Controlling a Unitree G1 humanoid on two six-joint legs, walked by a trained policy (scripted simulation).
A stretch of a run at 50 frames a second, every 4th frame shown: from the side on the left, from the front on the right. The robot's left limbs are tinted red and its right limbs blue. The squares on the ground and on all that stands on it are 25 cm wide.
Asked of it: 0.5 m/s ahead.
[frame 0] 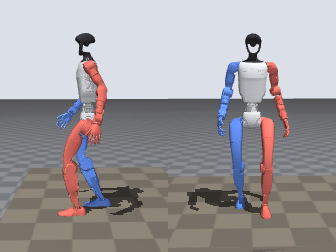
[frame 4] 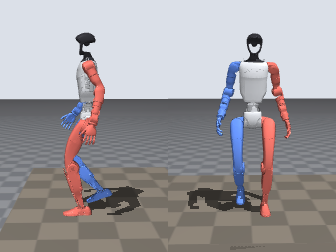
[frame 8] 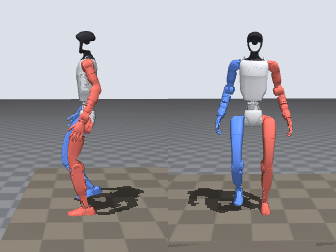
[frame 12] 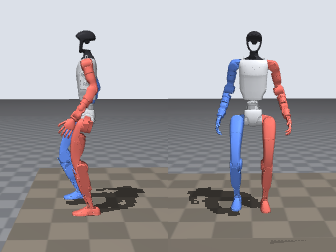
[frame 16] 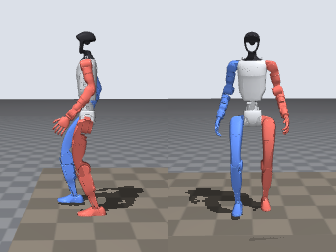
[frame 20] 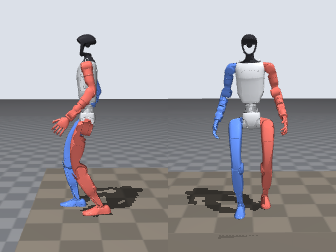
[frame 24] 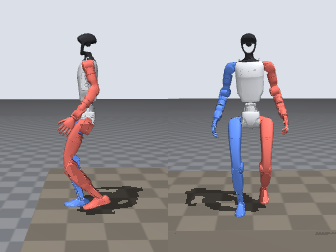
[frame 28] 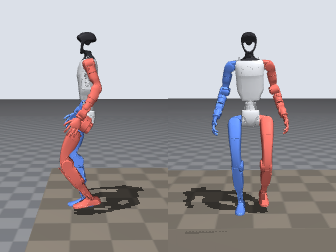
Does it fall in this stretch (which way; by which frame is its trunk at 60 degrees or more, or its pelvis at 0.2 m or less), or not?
no
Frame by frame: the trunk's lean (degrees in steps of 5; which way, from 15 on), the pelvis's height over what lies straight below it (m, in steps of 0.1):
0: 5, 0.8
4: 5, 0.8
8: 0, 0.8
12: 0, 0.8
16: 0, 0.8
20: 0, 0.8
24: 0, 0.8
28: 0, 0.8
